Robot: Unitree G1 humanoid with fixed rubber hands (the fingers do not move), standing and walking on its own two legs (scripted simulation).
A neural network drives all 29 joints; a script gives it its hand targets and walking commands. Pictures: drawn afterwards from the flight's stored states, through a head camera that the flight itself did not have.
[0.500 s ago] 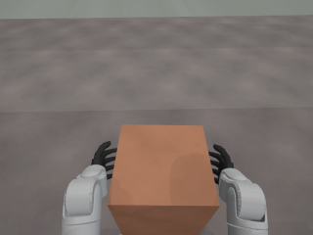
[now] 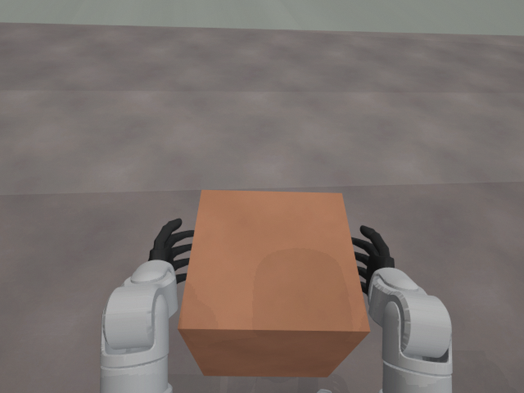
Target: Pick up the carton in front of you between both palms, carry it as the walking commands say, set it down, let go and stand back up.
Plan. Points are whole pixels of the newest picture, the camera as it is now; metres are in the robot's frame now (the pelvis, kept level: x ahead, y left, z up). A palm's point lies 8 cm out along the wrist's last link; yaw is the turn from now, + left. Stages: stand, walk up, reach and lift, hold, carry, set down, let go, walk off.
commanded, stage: carry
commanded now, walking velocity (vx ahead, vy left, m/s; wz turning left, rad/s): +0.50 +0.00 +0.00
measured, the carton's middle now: (268, 290) +0.28 +0.00 +0.01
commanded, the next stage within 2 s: none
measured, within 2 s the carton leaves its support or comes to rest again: neither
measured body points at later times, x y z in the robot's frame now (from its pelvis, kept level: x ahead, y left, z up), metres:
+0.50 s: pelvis +0.31 -0.04 +0.00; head +0.33 -0.06 +0.45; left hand +0.58 +0.13 +0.06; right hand +0.59 -0.18 +0.05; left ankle +0.41 +0.10 -0.72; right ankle +0.27 -0.13 -0.75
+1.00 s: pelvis +0.46 -0.02 -0.02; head +0.45 -0.02 +0.43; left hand +0.74 +0.13 +0.04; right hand +0.73 -0.18 +0.04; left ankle +0.48 +0.07 -0.75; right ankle +0.34 -0.13 -0.75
